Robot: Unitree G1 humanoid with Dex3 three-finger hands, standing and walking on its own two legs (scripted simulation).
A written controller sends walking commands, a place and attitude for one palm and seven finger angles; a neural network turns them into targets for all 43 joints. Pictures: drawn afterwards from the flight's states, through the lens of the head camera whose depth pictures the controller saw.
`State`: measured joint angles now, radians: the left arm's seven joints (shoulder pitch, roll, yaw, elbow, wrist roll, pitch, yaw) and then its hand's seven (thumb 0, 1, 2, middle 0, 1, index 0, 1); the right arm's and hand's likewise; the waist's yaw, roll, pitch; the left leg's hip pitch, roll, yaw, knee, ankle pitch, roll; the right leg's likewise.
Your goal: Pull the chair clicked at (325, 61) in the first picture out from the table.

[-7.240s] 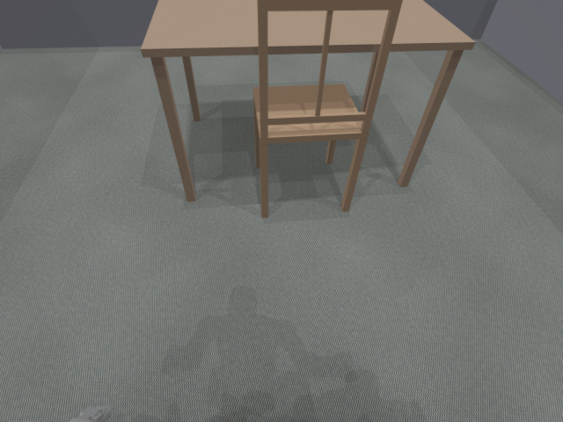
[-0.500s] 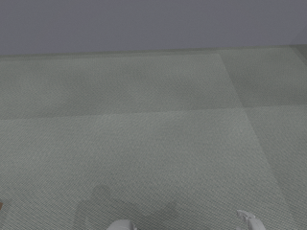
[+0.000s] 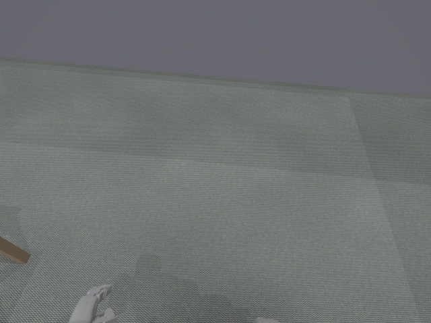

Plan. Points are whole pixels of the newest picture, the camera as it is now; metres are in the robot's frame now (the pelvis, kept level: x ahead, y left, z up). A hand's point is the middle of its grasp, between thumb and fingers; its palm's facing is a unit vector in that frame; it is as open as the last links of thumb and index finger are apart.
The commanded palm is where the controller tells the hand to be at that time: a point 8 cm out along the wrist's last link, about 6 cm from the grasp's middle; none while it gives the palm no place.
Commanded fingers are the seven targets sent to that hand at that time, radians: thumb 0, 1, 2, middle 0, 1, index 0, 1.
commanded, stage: turn to face it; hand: left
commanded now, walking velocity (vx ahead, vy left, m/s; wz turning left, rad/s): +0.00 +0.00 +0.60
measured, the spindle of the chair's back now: out of the picture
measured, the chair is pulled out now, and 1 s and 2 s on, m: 0.00 0.00 0.00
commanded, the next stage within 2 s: none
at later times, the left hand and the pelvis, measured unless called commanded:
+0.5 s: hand out of the picture -0.03 +0.16 -0.16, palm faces +0.34 -0.90 -0.28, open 7.4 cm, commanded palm none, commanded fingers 0.00 0.90 0.90 -0.20 -0.30 -0.20 -0.30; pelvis -0.01 -0.04 +0.00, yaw +20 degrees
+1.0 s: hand out of the picture -0.04 +0.24 -0.16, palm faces +0.60 -0.76 -0.26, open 7.4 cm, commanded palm none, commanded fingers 0.00 0.90 0.90 -0.20 -0.30 -0.20 -0.30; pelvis -0.01 -0.01 +0.00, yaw +36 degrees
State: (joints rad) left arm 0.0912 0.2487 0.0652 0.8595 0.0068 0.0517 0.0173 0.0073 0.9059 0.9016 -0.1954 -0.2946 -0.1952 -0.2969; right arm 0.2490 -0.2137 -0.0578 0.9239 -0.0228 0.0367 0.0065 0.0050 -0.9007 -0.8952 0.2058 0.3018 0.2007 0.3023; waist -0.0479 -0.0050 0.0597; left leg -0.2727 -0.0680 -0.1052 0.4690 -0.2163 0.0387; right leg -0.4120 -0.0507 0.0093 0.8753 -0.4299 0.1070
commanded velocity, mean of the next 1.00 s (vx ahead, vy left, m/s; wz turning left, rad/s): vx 0.00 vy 0.00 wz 0.60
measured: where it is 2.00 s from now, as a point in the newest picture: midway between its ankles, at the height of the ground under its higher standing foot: outside the picture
